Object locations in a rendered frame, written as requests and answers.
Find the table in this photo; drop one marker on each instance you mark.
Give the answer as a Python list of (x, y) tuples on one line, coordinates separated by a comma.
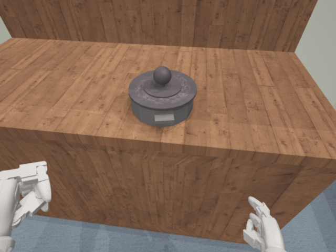
[(260, 125)]

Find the left robot forearm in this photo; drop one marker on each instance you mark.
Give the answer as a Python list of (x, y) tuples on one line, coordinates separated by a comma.
[(7, 244)]

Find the lid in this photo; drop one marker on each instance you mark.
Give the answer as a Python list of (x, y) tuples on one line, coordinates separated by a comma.
[(145, 92)]

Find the right robot hand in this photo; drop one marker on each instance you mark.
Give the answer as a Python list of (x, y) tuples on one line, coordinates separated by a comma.
[(268, 232)]

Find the knob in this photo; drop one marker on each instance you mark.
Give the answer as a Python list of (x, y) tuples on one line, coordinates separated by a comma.
[(162, 75)]

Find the pot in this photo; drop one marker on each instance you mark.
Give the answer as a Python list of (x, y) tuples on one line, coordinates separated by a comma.
[(162, 118)]

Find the left robot hand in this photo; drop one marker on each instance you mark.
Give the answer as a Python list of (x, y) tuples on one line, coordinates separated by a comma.
[(32, 181)]

